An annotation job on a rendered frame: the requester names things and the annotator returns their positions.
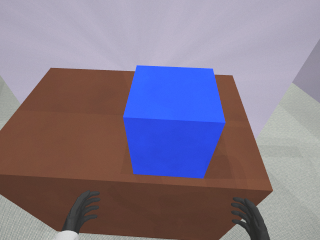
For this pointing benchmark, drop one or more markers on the robot right hand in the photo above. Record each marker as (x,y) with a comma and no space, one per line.
(254,224)

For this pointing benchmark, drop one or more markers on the carton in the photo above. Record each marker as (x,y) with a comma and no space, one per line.
(173,120)

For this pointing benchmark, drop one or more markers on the left robot forearm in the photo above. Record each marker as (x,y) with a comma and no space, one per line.
(66,235)

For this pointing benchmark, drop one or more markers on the robot left hand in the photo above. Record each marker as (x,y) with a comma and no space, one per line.
(75,218)

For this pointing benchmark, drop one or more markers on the pedestal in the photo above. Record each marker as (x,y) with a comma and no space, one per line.
(69,136)

